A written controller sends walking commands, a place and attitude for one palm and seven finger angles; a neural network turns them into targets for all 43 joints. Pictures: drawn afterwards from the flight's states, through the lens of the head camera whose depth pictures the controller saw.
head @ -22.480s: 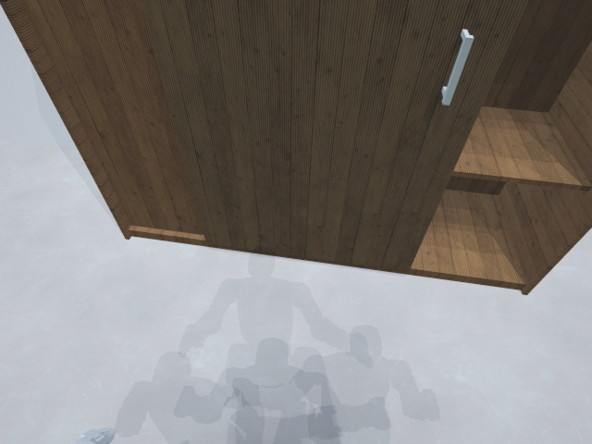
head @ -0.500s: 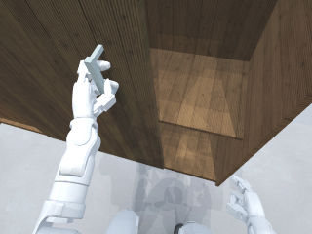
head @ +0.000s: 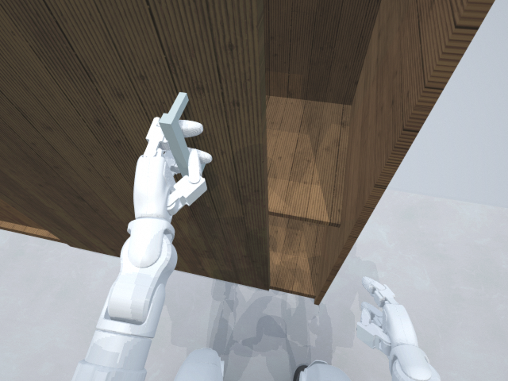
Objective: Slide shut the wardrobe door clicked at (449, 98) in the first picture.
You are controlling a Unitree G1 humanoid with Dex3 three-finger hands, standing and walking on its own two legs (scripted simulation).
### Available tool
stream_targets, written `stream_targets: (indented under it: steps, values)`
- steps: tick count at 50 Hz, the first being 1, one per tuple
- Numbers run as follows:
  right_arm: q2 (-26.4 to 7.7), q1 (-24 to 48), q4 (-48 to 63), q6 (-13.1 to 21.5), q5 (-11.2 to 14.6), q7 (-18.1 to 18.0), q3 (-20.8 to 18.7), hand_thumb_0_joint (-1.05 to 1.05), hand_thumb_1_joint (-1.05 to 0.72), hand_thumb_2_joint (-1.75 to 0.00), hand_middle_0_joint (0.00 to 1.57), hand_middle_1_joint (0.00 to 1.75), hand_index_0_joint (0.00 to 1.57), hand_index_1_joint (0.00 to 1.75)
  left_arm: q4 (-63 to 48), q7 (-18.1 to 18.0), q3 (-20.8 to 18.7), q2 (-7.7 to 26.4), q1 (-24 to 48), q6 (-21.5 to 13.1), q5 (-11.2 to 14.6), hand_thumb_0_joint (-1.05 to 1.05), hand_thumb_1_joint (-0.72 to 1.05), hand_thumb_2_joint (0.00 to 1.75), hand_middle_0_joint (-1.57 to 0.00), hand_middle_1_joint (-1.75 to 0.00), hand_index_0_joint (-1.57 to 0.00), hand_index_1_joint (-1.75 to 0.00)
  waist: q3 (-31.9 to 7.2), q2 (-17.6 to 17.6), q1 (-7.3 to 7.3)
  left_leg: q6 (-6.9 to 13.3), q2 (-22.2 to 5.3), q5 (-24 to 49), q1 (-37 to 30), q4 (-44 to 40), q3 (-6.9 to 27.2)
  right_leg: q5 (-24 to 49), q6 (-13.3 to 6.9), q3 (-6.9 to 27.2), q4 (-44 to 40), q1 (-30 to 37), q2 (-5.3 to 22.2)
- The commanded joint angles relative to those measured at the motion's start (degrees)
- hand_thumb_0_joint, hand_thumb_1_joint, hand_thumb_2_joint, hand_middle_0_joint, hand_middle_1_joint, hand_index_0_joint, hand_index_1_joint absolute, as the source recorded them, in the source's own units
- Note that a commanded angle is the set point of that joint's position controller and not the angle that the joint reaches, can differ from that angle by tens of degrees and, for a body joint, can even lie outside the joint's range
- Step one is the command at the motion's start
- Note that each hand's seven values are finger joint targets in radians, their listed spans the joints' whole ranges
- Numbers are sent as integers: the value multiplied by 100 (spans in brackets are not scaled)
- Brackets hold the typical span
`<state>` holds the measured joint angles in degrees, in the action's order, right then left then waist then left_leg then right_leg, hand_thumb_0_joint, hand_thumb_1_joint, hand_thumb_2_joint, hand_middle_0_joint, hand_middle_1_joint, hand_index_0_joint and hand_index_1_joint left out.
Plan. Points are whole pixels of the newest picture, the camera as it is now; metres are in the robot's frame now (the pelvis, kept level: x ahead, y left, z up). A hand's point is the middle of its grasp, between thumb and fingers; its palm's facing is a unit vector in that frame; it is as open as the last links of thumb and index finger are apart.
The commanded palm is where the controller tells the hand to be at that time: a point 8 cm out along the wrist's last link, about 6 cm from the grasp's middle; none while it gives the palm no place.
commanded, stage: step sideways, sliding the door along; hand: left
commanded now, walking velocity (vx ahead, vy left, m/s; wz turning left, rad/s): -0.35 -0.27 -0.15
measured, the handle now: (187, 147) +0.40 +0.15 +0.13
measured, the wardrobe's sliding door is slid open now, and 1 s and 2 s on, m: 0.17 0.00 0.00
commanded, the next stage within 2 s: stop walking and hold the door there in 0.96 s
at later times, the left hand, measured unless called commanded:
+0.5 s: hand (316, 206) +0.32 -0.03 +0.12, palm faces -0.05 -0.99 -0.12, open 6.0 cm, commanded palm +0.30 +0.00 +0.13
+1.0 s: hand (333, 201) +0.33 -0.05 +0.13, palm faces +0.24 -0.97 -0.07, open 6.0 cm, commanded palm +0.29 -0.07 +0.13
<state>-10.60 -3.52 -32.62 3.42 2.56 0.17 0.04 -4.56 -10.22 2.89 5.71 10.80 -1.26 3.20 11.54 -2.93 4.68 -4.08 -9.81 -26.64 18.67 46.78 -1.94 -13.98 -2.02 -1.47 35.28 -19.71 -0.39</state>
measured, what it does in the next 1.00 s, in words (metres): steps to the right: left foot, then right foot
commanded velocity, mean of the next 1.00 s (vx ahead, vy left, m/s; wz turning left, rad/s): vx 0.03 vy -0.30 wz -0.05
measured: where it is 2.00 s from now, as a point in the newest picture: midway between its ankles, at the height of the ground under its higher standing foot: outside the picture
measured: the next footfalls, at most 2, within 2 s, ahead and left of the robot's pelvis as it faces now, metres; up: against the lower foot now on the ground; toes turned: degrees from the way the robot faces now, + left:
left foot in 0.12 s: +0.03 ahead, +0.14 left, +0.00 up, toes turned +9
right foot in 0.32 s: +0.04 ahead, -0.18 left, +0.00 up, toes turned -5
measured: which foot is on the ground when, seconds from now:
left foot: up 0.00-0.10, down 0.12-0.34, up 0.36-0.54, down 0.56-0.78, up 0.80-0.90, down 0.92-1.00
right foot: down 0.00-0.14, up 0.16-0.30, down 0.32-0.56, up 0.58-0.74, down 0.76-0.92, up 0.94-1.00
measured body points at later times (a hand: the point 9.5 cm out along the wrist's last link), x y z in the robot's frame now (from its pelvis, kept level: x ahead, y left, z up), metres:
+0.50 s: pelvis -0.05 -0.10 +0.01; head +0.01 -0.12 +0.45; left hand +0.31 +0.02 +0.13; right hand +0.11 -0.34 -0.11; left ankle -0.05 +0.04 -0.70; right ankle +0.00 -0.17 -0.73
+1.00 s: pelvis -0.09 -0.22 +0.00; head -0.03 -0.22 +0.44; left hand +0.31 +0.00 +0.13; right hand +0.08 -0.46 -0.12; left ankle -0.07 -0.05 -0.73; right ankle -0.07 -0.33 -0.70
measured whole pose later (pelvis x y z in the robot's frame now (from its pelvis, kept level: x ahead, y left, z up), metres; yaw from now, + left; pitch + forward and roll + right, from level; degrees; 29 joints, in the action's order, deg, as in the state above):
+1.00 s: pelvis -0.09 -0.22 +0.00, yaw -3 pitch -2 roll +0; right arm -12.8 -8.2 -37.5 -2.0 2.8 -1.5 -2.2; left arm 19.4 -11.1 -4.0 13.6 30.7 0.8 7.4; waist 10.2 -0.3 5.5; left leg -4.2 -8.1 -17.8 15.1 36.4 -3.9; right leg -22.4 -0.3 -1.4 50.3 -23.3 -1.1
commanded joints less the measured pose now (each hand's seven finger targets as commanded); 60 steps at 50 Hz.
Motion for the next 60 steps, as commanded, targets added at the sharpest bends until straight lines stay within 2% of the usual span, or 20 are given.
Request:
stream_targets:
  steps: [1, 4, 7, 14, 18, 24, 25, 28, 37, 40, 41, 44, 46, 48, 53, 54, 56, 57, 59, 60]
  values:
    - [-362, 386, 617, 445, -44, -134, -123, 0, -90, -90, 20, 30, 20, 30, -2625, 470, 1571, -364, 2335, -1162, -24, 0, 90, 90, -45, -140, -45, -140, -3360, 1109, -555, 116, 493, -66, 225, -811, -69, 6131, -724, 1705, -346, 2598, 1476]
    - [-607, 325, 635, 183, -62, -105, -410, 0, -90, -90, 20, 30, 20, 30, -2399, 550, 1347, -85, 2477, -1205, -21, 0, 90, 90, -45, -140, -45, -140, -3654, 1084, -668, 337, -216, 3019, -1978, -1967, -157, 4340, -199, 977, -137, 1259, 938]
    - [-867, 326, 827, -10, -247, -6, -499, 0, -90, -90, 20, 30, 20, 30, -1699, 759, 1314, -309, 2055, -961, -115, 0, 90, 90, -45, -140, -45, -140, -3197, -910, -593, 1356, -2058, 5712, -2475, -2210, 1048, -1270, 274, 540, 1584, -568, 1]
    - [-856, 312, 828, -102, -84, 18, -418, 0, -90, -90, 20, 30, 20, 30, -1454, 698, 954, -4, 2453, -643, -132, 0, 90, 90, -45, -140, -45, -140, -2615, -726, -557, 543, -1258, 4068, -1470, -1388, -260, 130, 178, 89, -404, 703, 43]
    - [-624, 274, 744, 8, -24, -163, -403, 0, -90, -90, 20, 30, 20, 30, -1040, 555, 440, 626, 2086, -611, -91, 0, 90, 90, -45, -140, -45, -140, -3000, 2189, -329, 111, 648, -817, 442, 1131, -258, 4126, -891, 1982, -1089, 1786, 1390]
    - [-590, 112, 395, -165, -144, -300, -293, 0, -90, -90, 20, 30, 20, 30, -1013, 521, 240, 718, 3052, -934, -65, 0, 90, 90, -45, -140, -45, -140, -3333, 1124, -548, 137, 503, 689, -331, -1525, -437, 4074, -771, 1245, -530, 2149, 1098]
    - [-632, 21, 387, -193, -140, -344, -339, 0, -90, -90, 20, 30, 20, 30, -924, 558, 216, 786, 3109, -945, -40, 0, 90, 90, -45, -140, -45, -140, -3394, 990, -625, 246, 326, 1388, -1147, -2004, -372, 3554, -552, 1147, -320, 1565, 981]
    - [-892, 285, 583, -289, -203, -276, -413, 0, -90, -90, 20, 30, 20, 30, -555, 782, 558, 287, 3150, -793, 67, 0, 90, 90, -45, -140, -45, -140, -3042, -853, -508, 1563, -2252, 4311, -2358, -2605, 1963, -1157, 363, 692, 1753, -853, -90]
    - [-905, 32, 609, -285, 142, -187, -301, 0, -90, -90, 20, 30, 20, 30, 87, 625, 1167, -330, 4240, -475, 52, 0, 90, 90, -45, -140, -45, -140, -2700, -467, -645, 620, -721, 2548, -1196, -1294, -211, 270, 117, -203, -771, 1016, -14]
    - [-750, 13, 422, -192, 169, -277, -364, 0, -90, -90, 20, 30, 20, 30, 459, 420, 736, 204, 4352, -433, 28, 0, 90, 90, -45, -140, -45, -140, -2809, 2111, -509, 219, 584, 15, 249, 419, -332, 2222, -699, 1589, -1381, 1834, 1213]
    - [-836, -36, 239, -152, 125, -321, -387, 0, -90, -90, 20, 30, 20, 30, 544, 352, 730, 214, 4412, -432, 52, 0, 90, 90, -45, -140, -45, -140, -2670, 1842, -527, 237, 607, -581, 451, 730, -111, 2422, -922, 1755, -1376, 1815, 1450]
    - [-723, -164, 100, -89, 24, -335, -286, 0, -90, -90, 20, 30, 20, 30, 29, 356, 929, -21, 4963, -670, 124, 0, 90, 90, -45, -140, -45, -140, -3102, 906, -771, 337, 343, 1003, -703, -1619, -139, 4128, -626, 774, 130, 1875, 1219]
    - [-1201, -53, 389, -193, -50, -321, -517, 0, -90, -90, 20, 30, 20, 30, -146, 512, 1039, -83, 4739, -681, 306, 0, 90, 90, -45, -140, -45, -140, -3234, -1244, -695, 1263, -1922, 5709, -3090, -2057, 2028, -260, 307, 136, 1592, -863, 194]
    - [-981, 68, 473, -299, -18, -131, -431, 0, -90, -90, 20, 30, 20, 30, 242, 727, 1169, -374, 4451, -560, 224, 0, 90, 90, -45, -140, -45, -140, -2883, -905, -553, 1426, -1853, 4967, -2821, -2096, 1562, -1260, 256, 612, 2294, -1281, 182]
    - [-1054, -20, 569, -216, 29, -8, -479, 0, -90, -90, 20, 30, 20, 30, -119, 665, 632, 295, 4544, -609, 234, 0, 90, 90, -45, -140, -45, -140, -2837, -1441, -604, 970, -1321, 5674, -2835, -1685, 294, -640, 196, 140, 910, -526, 194]
    - [-1358, -323, 205, -330, 19, -116, -574, 0, -90, -90, 20, 30, 20, 30, 1687, 287, -2873, 3853, 3301, -569, -7, 0, 90, 90, -45, -140, -45, -140, -2952, -1498, -380, 783, -1110, 5576, -2554, -1543, -115, -506, 265, -138, 548, -172, -25]
    - [-1265, -319, 505, -255, 103, -80, -491, 0, -90, -90, 20, 30, 20, 30, 1201, 502, -1758, 2741, 3172, -614, -13, 0, 90, 90, -45, -140, -45, -140, -2892, -1199, -421, 383, -472, 4116, -1706, -662, -595, 1169, 182, -306, -924, 942, -20]
    - [-970, -213, 599, -136, 174, -87, -412, 0, -90, -90, 20, 30, 20, 30, 1047, 483, -1626, 2618, 3177, -679, -16, 0, 90, 90, -45, -140, -45, -140, -3070, -94, -479, 381, 44, 2954, -849, 279, -788, 2869, -61, 356, -1037, 1818, 580]
    - [-1025, -130, 493, 71, 185, -236, -450, 0, -90, -90, 20, 30, 20, 30, 1530, 302, -2721, 3732, 2753, -597, 47, 0, 90, 90, -45, -140, -45, -140, -3187, 1934, -298, 183, 705, -983, 1021, 1603, -30, 5673, -581, 1833, -799, 2804, 1703]
    - [-947, -30, 424, 170, 168, -315, -332, 0, -90, -90, 20, 30, 20, 30, 1439, 297, -2531, 3431, 2818, -583, 84, 0, 90, 90, -45, -140, -45, -140, -3170, 1584, -283, 194, 628, -847, 1092, 1674, 317, 5629, -675, 1878, -637, 2821, 1842]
